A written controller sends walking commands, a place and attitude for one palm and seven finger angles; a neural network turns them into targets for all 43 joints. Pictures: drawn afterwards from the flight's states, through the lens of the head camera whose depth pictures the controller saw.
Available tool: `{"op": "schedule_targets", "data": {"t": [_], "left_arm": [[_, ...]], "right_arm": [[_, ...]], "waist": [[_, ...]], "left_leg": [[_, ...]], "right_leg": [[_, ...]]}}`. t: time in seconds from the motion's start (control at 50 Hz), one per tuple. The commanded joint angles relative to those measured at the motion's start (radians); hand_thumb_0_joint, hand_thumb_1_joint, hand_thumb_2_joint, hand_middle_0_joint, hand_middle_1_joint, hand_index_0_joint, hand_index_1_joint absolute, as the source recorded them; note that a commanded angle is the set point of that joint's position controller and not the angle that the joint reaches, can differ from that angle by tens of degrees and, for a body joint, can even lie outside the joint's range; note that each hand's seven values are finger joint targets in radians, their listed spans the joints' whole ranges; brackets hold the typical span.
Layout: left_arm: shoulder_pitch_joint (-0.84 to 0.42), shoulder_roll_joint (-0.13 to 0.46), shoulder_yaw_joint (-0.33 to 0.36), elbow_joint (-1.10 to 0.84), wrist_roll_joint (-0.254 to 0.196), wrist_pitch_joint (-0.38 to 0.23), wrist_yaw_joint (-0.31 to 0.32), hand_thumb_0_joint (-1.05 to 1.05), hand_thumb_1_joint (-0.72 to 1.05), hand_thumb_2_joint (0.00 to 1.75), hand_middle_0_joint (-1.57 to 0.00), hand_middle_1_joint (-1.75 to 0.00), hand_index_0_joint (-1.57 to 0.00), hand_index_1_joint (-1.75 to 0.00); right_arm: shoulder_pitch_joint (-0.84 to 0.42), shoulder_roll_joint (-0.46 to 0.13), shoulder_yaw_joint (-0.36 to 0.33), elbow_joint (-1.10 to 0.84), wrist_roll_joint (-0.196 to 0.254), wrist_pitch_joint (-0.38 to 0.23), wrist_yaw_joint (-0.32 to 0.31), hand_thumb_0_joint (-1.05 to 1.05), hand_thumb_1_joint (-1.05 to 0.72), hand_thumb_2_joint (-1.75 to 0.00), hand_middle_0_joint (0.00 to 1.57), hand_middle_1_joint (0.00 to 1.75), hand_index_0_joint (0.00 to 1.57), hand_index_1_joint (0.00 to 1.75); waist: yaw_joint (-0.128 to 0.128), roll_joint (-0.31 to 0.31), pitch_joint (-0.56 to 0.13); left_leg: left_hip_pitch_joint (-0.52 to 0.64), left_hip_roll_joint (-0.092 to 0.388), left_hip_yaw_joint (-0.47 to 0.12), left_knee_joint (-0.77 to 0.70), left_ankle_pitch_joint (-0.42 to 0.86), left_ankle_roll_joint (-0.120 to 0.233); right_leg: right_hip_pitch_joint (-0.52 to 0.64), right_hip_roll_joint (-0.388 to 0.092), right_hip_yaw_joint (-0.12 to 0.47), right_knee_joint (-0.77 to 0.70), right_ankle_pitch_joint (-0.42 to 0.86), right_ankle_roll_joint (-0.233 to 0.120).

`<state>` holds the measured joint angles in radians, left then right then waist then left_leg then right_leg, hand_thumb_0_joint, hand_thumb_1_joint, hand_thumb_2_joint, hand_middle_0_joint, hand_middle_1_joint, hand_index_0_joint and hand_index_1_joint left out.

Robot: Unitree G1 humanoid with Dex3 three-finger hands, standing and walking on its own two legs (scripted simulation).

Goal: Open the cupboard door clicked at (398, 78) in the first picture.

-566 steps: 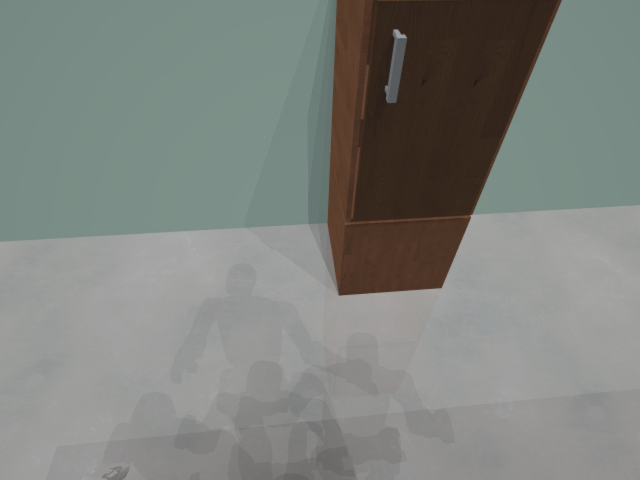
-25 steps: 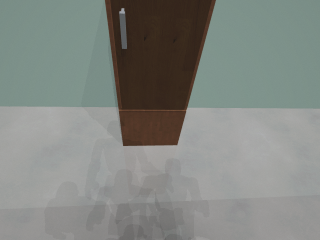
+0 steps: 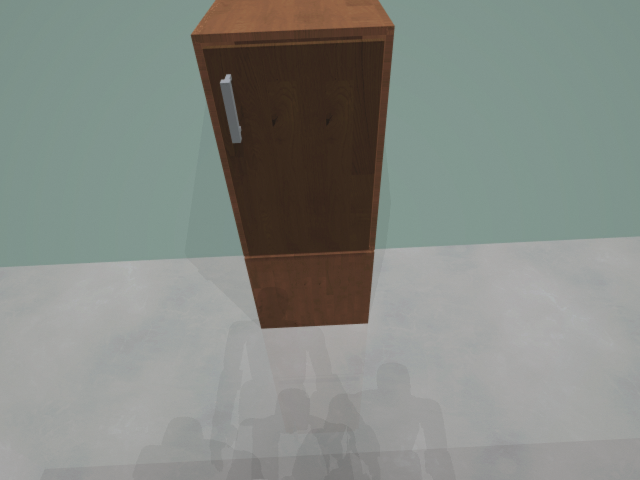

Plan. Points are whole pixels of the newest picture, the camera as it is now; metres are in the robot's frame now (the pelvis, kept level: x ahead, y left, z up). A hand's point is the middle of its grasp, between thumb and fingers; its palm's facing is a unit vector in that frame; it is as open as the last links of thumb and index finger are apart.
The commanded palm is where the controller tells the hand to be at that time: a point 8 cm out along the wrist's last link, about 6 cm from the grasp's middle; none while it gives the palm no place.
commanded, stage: take the last steps up to it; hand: left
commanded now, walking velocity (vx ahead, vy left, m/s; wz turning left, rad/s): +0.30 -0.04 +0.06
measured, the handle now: (232, 108) +0.81 +0.23 +0.12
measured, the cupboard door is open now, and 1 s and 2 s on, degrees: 0 0 0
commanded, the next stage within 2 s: come to a stop and stand still in 0.66 s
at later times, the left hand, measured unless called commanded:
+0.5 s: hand out of the picture +0.04 +0.19 -0.19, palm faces +0.13 -0.99 -0.11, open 7.4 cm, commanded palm none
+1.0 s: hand (243, 363) +0.37 +0.17 -0.17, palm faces +0.00 -0.97 -0.22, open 7.4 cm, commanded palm none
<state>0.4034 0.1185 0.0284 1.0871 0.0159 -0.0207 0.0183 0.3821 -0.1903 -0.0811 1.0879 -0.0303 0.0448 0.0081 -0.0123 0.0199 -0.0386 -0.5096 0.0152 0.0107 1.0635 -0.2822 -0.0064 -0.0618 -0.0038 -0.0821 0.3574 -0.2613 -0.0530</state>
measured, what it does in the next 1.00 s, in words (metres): walks ahead: left foot, then right foot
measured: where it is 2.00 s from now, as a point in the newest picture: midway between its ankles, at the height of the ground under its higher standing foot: outside the picture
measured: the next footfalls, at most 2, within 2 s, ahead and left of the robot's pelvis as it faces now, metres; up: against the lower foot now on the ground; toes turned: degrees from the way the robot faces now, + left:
left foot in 0.38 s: +0.22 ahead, +0.15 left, +0.00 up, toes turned +10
right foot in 0.84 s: +0.39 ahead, -0.11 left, +0.00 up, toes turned -8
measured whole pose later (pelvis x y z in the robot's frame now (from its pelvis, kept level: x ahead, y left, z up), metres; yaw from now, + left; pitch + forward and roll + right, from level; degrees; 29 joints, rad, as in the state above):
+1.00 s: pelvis +0.27 +0.00 -0.02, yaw +1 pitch -2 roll +1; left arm 0.11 0.13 0.02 1.00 0.02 -0.02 0.02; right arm 0.31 -0.17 -0.06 1.10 0.00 0.04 -0.03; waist -0.03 0.04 0.11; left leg -0.31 0.02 0.04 0.97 -0.57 -0.03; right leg -0.34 -0.08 -0.13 0.58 -0.20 -0.03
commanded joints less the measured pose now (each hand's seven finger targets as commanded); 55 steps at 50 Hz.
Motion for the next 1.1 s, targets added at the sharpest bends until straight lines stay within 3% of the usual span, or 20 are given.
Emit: {"op": "schedule_targets", "data": {"t": [0.0, 0.12, 0.24, 0.28, 0.32, 0.34, 0.36, 0.38, 0.4, 0.46, 0.54, 0.72, 0.78, 0.8, 0.82, 0.84, 0.86, 0.88, 0.96, 1.08], "left_arm": [[0.046, 0.095, 0.011, -0.02, -0.003, -0.045, 0.011, 0.0, 0.9, 0.9, -0.2, -0.3, -0.2, -0.3], [0.185, 0.076, 0.013, 0.055, 0.01, -0.065, 0.017, 0.0, 0.9, 0.9, -0.2, -0.3, -0.2, -0.3], [0.253, 0.073, 0.008, 0.108, 0.016, -0.057, 0.02, 0.0, 0.9, 0.9, -0.2, -0.3, -0.2, -0.3], [0.23, 0.086, 0.012, 0.106, 0.014, -0.052, 0.02, 0.0, 0.9, 0.9, -0.2, -0.3, -0.2, -0.3], [0.188, 0.093, 0.015, 0.1, 0.004, -0.051, 0.018, 0.0, 0.9, 0.9, -0.2, -0.3, -0.2, -0.3], [0.208, 0.064, 0.011, 0.091, -0.004, -0.052, 0.012, 0.0, 0.9, 0.9, -0.2, -0.3, -0.2, -0.3], [0.222, 0.013, -0.002, 0.064, -0.013, -0.05, 0.004, 0.0, 0.9, 0.9, -0.2, -0.3, -0.2, -0.3], [0.155, 0.054, 0.004, 0.036, -0.007, -0.042, 0.006, 0.0, 0.9, 0.9, -0.2, -0.3, -0.2, -0.3], [0.11, 0.058, 0.013, 0.029, -0.001, -0.033, 0.007, 0.0, 0.9, 0.9, -0.2, -0.3, -0.2, -0.3], [0.047, 0.032, 0.022, 0.022, 0.012, -0.012, -0.014, 0.0, 0.9, 0.9, -0.2, -0.3, -0.2, -0.3], [0.063, -0.003, 0.033, -0.009, 0.014, 0.013, -0.022, 0.0, 0.9, 0.9, -0.2, -0.3, -0.2, -0.3], [-0.177, 0.078, 0.037, -0.12, 0.008, 0.013, -0.037, 0.0, 0.9, 0.9, -0.2, -0.3, -0.2, -0.3], [-0.073, 0.111, 0.037, -0.083, 0.009, -0.012, -0.026, 0.0, 0.9, 0.9, -0.2, -0.3, -0.2, -0.3], [0.003, 0.182, 0.046, -0.058, 0.013, -0.03, -0.013, 0.0, 0.9, 0.9, -0.2, -0.3, -0.2, -0.3], [0.03, 0.252, 0.052, -0.044, 0.007, -0.041, -0.005, 0.0, 0.9, 0.9, -0.2, -0.3, -0.2, -0.3], [0.003, 0.272, 0.042, -0.057, -0.003, -0.034, -0.001, 0.0, 0.9, 0.9, -0.2, -0.3, -0.2, -0.3], [-0.069, 0.25, 0.042, -0.072, 0.001, -0.026, 0.007, 0.0, 0.9, 0.9, -0.2, -0.3, -0.2, -0.3], [-0.113, 0.251, 0.047, -0.088, 0.004, -0.019, 0.015, 0.0, 0.9, 0.9, -0.2, -0.3, -0.2, -0.3], [-0.213, 0.231, 0.049, -0.122, 0.01, 0.017, 0.032, 0.0, 0.9, 0.9, -0.2, -0.3, -0.2, -0.3], [-0.25, 0.237, 0.068, -0.155, 0.02, 0.036, 0.033, 0.0, 0.9, 0.9, -0.2, -0.3, -0.2, -0.3]], "right_arm": [[-0.053, -0.025, -0.01, -0.066, -0.004, -0.026, 0.002, 0.0, -0.9, -0.9, 0.2, 0.3, 0.2, 0.3], [-0.204, -0.015, -0.002, -0.104, -0.003, -0.052, 0.005, 0.0, -0.9, -0.9, 0.2, 0.3, 0.2, 0.3], [-0.332, 0.035, 0.026, -0.129, 0.007, -0.078, 0.007, 0.0, -0.9, -0.9, 0.2, 0.3, 0.2, 0.3], [-0.285, 0.032, 0.026, -0.116, 0.011, -0.089, 0.002, 0.0, -0.9, -0.9, 0.2, 0.3, 0.2, 0.3], [-0.083, -0.001, 0.017, -0.048, 0.004, -0.103, -0.015, 0.0, -0.9, -0.9, 0.2, 0.3, 0.2, 0.3], [0.056, -0.08, -0.001, -0.01, 0.0, -0.111, -0.028, 0.0, -0.9, -0.9, 0.2, 0.3, 0.2, 0.3], [0.166, -0.194, -0.025, 0.016, -0.003, -0.113, -0.037, 0.0, -0.9, -0.9, 0.2, 0.3, 0.2, 0.3], [0.182, -0.213, -0.026, 0.019, 0.011, -0.101, -0.043, 0.0, -0.9, -0.9, 0.2, 0.3, 0.2, 0.3], [0.085, -0.183, -0.021, 0.001, 0.012, -0.097, -0.041, 0.0, -0.9, -0.9, 0.2, 0.3, 0.2, 0.3], [-0.061, -0.046, 0.019, -0.03, 0.009, -0.113, -0.042, 0.0, -0.9, -0.9, 0.2, 0.3, 0.2, 0.3], [-0.074, -0.011, 0.017, -0.056, 0.005, -0.126, -0.038, 0.0, -0.9, -0.9, 0.2, 0.3, 0.2, 0.3], [-0.069, -0.115, -0.007, -0.067, -0.007, -0.099, -0.033, 0.0, -0.9, -0.9, 0.2, 0.3, 0.2, 0.3], [-0.05, -0.094, 0.009, -0.047, 0.001, -0.088, -0.032, 0.0, -0.9, -0.9, 0.2, 0.3, 0.2, 0.3], [-0.02, -0.05, 0.02, -0.039, 0.01, -0.09, -0.029, 0.0, -0.9, -0.9, 0.2, 0.3, 0.2, 0.3], [0.025, -0.005, 0.032, -0.047, 0.024, -0.084, -0.03, 0.0, -0.9, -0.9, 0.2, 0.3, 0.2, 0.3], [0.031, -0.035, 0.028, -0.046, 0.031, -0.066, -0.042, 0.0, -0.9, -0.9, 0.2, 0.3, 0.2, 0.3], [0.025, -0.02, 0.024, -0.043, 0.034, -0.053, -0.045, 0.0, -0.9, -0.9, 0.2, 0.3, 0.2, 0.3], [0.021, -0.018, 0.027, -0.037, 0.035, -0.041, -0.046, 0.0, -0.9, -0.9, 0.2, 0.3, 0.2, 0.3], [-0.019, -0.021, 0.019, -0.032, 0.029, -0.008, -0.04, 0.0, -0.9, -0.9, 0.2, 0.3, 0.2, 0.3], [-0.035, -0.016, 0.007, -0.071, 0.017, 0.009, -0.021, 0.0, -0.9, -0.9, 0.2, 0.3, 0.2, 0.3]], "waist": [[0.003, -0.129, 0.212], [0.052, -0.109, 0.205], [0.081, -0.174, 0.208], [0.051, -0.161, 0.179], [-0.047, -0.128, 0.073], [-0.094, -0.006, -0.055], [-0.108, 0.238, -0.154], [-0.115, 0.146, -0.153], [-0.081, 0.071, -0.048], [-0.01, 0.044, 0.168], [0.033, 0.102, 0.138], [0.0, 0.128, 0.156], [0.063, 0.033, 0.079], [0.086, -0.109, -0.017], [0.063, -0.273, -0.114], [0.057, -0.204, -0.132], [0.037, -0.171, -0.084], [0.037, -0.247, -0.075], [0.028, -0.128, -0.01], [0.025, -0.193, -0.021]], "left_leg": [[-0.159, 0.058, -0.001, 0.089, 0.112, -0.026], [-0.276, 0.103, 0.01, -0.042, 0.083, -0.027], [-0.124, 0.062, 0.112, -0.327, 0.005, 0.003], [0.025, 0.029, 0.143, -0.416, 0.002, 0.026], [0.354, -0.015, 0.167, -0.563, 0.123, 0.043], [0.64, 0.12, 0.022, -0.582, 0.196, 0.079], [0.845, 0.415, -0.353, -0.629, 0.334, 0.188], [0.775, 0.491, -0.439, -0.73, 0.32, 0.242], [0.616, 0.466, -0.348, -0.781, 0.169, 0.229], [0.287, 0.375, -0.188, -0.856, 0.193, 0.177], [0.252, 0.287, 0.002, -0.857, 0.308, 0.163], [0.331, 0.291, 0.024, -0.771, 0.335, 0.143], [0.31, 0.2, 0.075, -0.556, 0.389, 0.072], [0.215, 0.133, 0.109, -0.385, 0.239, 0.022], [0.145, 0.031, 0.119, -0.223, -0.246, -0.019], [0.202, 0.041, 0.031, -0.159, -0.373, -0.015], [0.19, 0.044, 0.024, -0.123, -0.355, -0.013], [0.172, 0.05, 0.005, -0.075, -0.351, -0.018], [0.162, 0.027, -0.007, -0.043, -0.275, -0.026], [0.166, 0.015, 0.004, -0.091, -0.193, -0.033]], "right_leg": [[-0.118, -0.23, 0.172, -0.276, -0.156, -0.042], [0.056, -0.275, 0.219, -0.227, 0.011, -0.109], [0.079, -0.251, 0.136, -0.114, 0.439, -0.101], [0.044, -0.245, 0.113, -0.042, 0.526, -0.094], [-0.051, -0.181, 0.044, 0.215, 0.647, -0.051], [-0.222, -0.133, 0.017, 0.433, 0.446, -0.01], [-0.487, -0.021, -0.037, 0.729, -0.199, 0.038], [-0.519, -0.027, 0.051, 0.871, -0.318, 0.021], [-0.528, -0.073, 0.071, 0.909, -0.266, 0.017], [-0.488, -0.143, 0.078, 0.88, -0.101, 0.043], [-0.46, -0.137, 0.045, 0.748, 0.006, 0.066], [-0.363, -0.096, -0.022, 0.318, 0.052, 0.07], [-0.111, -0.059, -0.042, 0.114, 0.212, 0.069], [0.076, -0.181, 0.095, 0.104, 0.525, 0.042], [0.168, -0.391, 0.297, 0.086, 0.923, -0.062], [0.095, -0.43, 0.269, 0.072, 1.046, -0.135], [0.042, -0.416, 0.224, 0.07, 1.056, -0.154], [0.0, -0.414, 0.244, 0.079, 1.018, -0.166], [-0.127, -0.383, 0.172, 0.04, 0.769, -0.152], [-0.213, -0.355, 0.162, -0.034, 0.339, -0.121]]}}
